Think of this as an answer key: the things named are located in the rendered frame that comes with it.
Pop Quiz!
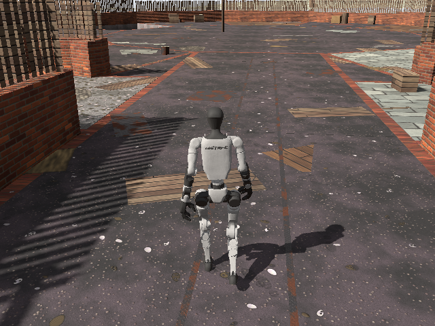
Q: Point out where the right robot foot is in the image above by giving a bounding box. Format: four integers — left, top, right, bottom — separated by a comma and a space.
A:
228, 272, 238, 285

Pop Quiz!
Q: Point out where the left robot upper arm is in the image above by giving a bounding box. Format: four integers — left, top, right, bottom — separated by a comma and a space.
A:
187, 137, 202, 176

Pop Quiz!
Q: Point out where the left robot forearm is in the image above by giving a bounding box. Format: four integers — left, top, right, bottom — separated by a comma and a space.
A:
181, 166, 194, 202

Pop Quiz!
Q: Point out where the humanoid robot head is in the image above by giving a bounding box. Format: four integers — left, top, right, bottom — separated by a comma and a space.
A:
205, 107, 227, 139

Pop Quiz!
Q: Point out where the right robot upper arm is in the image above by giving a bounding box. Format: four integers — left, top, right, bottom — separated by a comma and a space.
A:
230, 136, 247, 173

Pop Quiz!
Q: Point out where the left robot hand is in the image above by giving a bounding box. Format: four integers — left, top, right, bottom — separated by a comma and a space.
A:
179, 201, 196, 221

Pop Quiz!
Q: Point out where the right robot hand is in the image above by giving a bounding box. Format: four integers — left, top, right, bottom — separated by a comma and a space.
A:
238, 186, 253, 200

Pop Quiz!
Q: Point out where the right robot forearm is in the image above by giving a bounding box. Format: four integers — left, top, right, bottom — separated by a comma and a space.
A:
240, 163, 251, 189

